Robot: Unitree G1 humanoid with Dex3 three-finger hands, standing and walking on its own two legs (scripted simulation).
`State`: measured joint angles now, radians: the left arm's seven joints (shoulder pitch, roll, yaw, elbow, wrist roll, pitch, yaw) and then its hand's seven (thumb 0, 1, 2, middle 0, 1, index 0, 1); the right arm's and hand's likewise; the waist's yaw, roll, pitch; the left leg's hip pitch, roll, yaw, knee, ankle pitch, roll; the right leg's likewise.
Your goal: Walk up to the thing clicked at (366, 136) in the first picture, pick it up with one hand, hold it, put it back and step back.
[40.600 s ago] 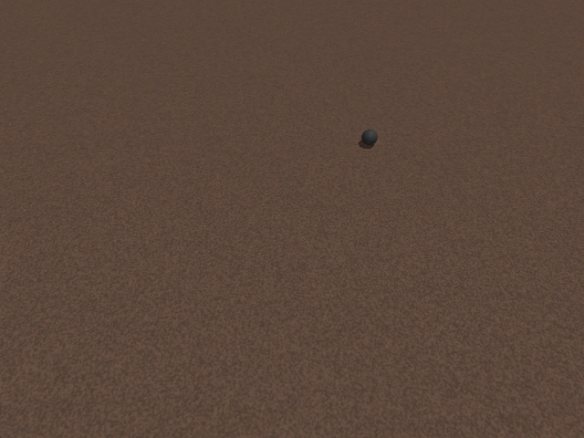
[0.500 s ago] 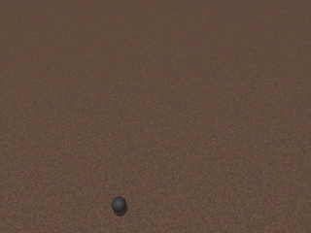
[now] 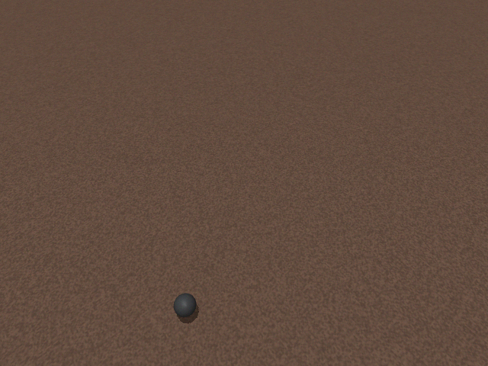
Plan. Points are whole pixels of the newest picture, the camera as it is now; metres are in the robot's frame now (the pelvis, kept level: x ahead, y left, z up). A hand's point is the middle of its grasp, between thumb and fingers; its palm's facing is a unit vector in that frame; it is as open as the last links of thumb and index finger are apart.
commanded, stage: step back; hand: left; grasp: from above
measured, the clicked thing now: (185, 305) +0.43 +0.23 -0.74
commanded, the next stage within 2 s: none
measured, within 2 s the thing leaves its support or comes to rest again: neither
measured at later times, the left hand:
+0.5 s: hand out of the picture +0.05 +0.31 -0.18, palm faces -0.10 -0.92 -0.37, open 7.4 cm
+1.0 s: hand out of the picture -0.07 +0.29 -0.15, palm faces -0.04 -0.91 -0.40, open 7.4 cm
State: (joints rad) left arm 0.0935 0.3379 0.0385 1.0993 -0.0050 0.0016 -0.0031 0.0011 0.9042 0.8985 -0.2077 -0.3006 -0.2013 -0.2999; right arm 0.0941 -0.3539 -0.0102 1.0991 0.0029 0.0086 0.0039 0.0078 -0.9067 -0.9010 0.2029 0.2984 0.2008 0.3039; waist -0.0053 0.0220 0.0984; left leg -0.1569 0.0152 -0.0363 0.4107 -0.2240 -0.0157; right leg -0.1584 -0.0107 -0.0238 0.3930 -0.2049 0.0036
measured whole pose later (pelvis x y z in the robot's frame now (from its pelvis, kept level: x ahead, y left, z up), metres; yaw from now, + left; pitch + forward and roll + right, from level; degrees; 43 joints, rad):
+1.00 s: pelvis -0.21 +0.04 -0.02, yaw -1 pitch -2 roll +1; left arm 0.12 0.36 0.06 0.76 0.03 0.04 0.01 0.00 0.90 0.90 -0.21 -0.30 -0.20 -0.30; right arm 0.19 -0.42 -0.04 0.88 0.00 0.04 -0.02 0.01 -0.91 -0.90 0.20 0.30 0.20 0.30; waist 0.00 0.01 0.17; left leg -0.30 -0.05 -0.06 0.79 -0.48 -0.01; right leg -0.36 -0.03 -0.01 0.65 -0.25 -0.01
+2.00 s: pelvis -0.56 +0.02 -0.02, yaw -1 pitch -2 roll -1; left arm 0.13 0.39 0.07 0.83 0.01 0.06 0.02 0.00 0.90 0.90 -0.21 -0.30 -0.20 -0.30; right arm 0.15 -0.36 -0.03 0.86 -0.04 0.04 -0.01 0.01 -0.90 -0.90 0.21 0.30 0.20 0.30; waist 0.01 -0.01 0.16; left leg -0.34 0.01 -0.01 0.62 -0.24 0.02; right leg -0.42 0.08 0.10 1.12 -0.53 0.00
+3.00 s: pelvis -0.61 +0.02 -0.02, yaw +1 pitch -3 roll +0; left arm 0.16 0.37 0.03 1.01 0.01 0.00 -0.01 0.00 0.90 0.90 -0.21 -0.30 -0.20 -0.30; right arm 0.16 -0.36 -0.04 1.03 -0.03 -0.02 0.00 0.01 -0.91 -0.90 0.20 0.30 0.20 0.30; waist 0.02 -0.01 0.09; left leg -0.31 0.01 0.01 0.61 -0.25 0.00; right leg -0.22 -0.04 -0.01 0.63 -0.37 0.00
